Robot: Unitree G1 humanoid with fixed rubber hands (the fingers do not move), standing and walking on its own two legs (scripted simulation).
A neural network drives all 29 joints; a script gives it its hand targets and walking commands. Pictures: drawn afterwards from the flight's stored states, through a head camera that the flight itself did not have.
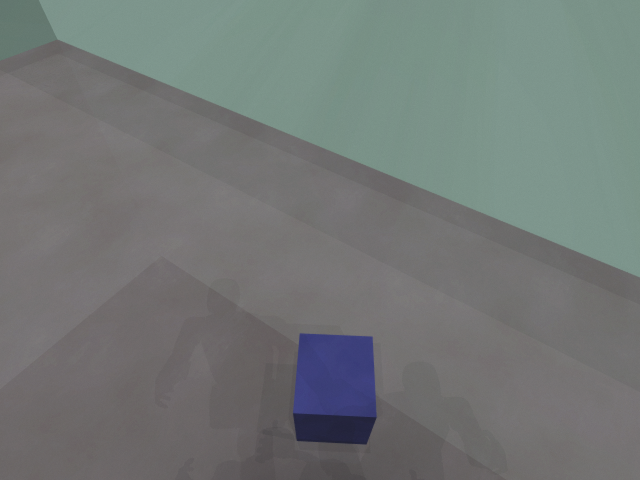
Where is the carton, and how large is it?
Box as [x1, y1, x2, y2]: [293, 333, 376, 443]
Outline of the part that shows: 300,333 293,407 293,416 297,440 366,443 376,417 372,337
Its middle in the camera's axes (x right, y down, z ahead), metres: +0.04 +0.42 +1.09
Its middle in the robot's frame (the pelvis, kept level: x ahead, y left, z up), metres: +0.46 -0.03 -0.63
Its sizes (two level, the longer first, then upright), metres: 0.210 0.200 0.250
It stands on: the floor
